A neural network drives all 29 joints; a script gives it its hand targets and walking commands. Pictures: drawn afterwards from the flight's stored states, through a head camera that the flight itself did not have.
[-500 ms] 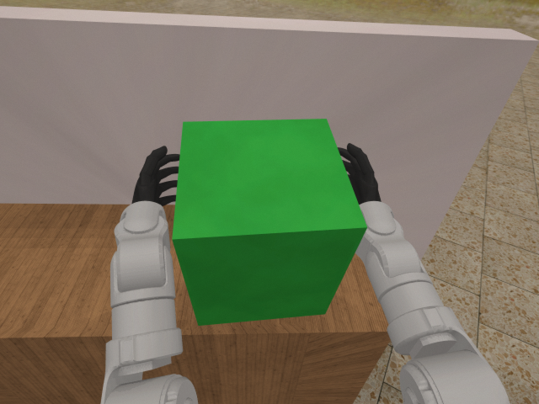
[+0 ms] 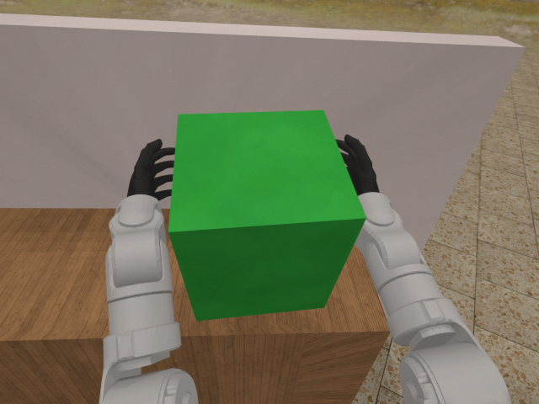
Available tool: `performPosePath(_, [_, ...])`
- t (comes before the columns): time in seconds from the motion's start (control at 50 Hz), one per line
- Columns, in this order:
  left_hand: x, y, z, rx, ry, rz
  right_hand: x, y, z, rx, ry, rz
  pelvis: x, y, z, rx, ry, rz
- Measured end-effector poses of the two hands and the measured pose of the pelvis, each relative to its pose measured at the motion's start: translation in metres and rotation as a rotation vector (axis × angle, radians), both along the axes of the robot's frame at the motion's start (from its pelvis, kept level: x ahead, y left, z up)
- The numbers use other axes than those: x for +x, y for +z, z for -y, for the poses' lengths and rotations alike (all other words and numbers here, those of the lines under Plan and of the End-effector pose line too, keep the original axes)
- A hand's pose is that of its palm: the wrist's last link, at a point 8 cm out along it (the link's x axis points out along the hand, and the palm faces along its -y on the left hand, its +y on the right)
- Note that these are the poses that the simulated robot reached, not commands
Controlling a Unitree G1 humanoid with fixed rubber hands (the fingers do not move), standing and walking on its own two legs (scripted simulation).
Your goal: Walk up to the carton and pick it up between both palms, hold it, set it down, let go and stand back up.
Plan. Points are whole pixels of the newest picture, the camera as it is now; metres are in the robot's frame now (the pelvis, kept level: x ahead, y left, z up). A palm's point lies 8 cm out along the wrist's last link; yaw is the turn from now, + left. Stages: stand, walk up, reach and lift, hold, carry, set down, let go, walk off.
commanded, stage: reach and lift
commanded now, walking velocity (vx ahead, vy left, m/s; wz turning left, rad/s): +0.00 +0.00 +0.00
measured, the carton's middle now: (257, 219) +0.37 +0.01 +0.13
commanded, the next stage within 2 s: hold in 0.08 s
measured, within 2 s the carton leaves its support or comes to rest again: neither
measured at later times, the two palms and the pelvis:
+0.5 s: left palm (146, 190) +0.35 +0.16 +0.21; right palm (367, 184) +0.35 -0.15 +0.21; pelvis -0.01 +0.00 +0.00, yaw +0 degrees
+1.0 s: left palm (141, 187) +0.35 +0.16 +0.21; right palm (362, 181) +0.36 -0.14 +0.21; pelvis -0.01 +0.00 +0.00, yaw +0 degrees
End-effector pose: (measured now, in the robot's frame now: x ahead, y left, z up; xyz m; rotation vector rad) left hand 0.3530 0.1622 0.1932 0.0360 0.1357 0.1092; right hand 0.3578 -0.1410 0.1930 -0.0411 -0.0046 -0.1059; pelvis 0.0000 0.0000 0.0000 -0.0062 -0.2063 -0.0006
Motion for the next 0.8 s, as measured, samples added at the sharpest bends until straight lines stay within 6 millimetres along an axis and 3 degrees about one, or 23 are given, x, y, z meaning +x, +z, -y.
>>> performPosePath(0.16, [-0.008, 0.000, -0.002, -0.003, 0.006, -0.020, -0.006, 0.000, -0.002, 0.005, 0.006, -0.021, -0.005, 0.000, -0.001, 0.000, 0.001, 0.017])
performPosePath(0.38, [-0.006, 0.015, 0.002, 0.008, 0.001, -0.006, -0.007, 0.010, 0.002, 0.023, -0.002, -0.005, -0.013, 0.000, 0.000, 0.003, -0.003, 0.005])
performPosePath(0.8, [-0.011, 0.015, 0.001, -0.007, 0.012, 0.000, -0.006, 0.014, 0.002, 0.021, 0.012, 0.000, -0.008, 0.000, 0.003, 0.002, -0.001, 0.019])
